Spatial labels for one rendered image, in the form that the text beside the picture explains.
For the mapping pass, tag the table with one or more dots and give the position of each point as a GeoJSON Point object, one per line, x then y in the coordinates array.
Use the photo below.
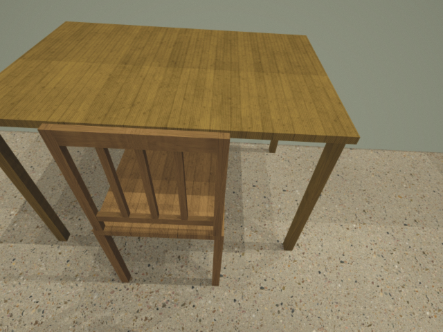
{"type": "Point", "coordinates": [262, 86]}

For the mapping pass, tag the chair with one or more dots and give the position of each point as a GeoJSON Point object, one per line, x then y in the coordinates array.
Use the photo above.
{"type": "Point", "coordinates": [169, 184]}

